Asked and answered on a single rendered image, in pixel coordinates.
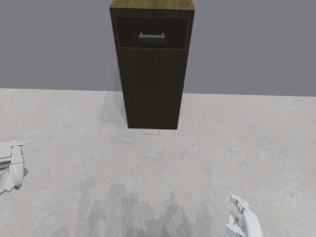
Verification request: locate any cabinet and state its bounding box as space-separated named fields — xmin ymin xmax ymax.
xmin=110 ymin=0 xmax=195 ymax=130

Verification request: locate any drawer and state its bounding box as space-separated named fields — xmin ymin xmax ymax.
xmin=116 ymin=15 xmax=189 ymax=49

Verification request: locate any right robot hand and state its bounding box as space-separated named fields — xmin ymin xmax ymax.
xmin=225 ymin=194 xmax=265 ymax=237

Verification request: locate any left robot hand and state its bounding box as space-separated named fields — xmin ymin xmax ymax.
xmin=0 ymin=140 xmax=29 ymax=196

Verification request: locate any handle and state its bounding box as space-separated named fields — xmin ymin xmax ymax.
xmin=138 ymin=33 xmax=165 ymax=43

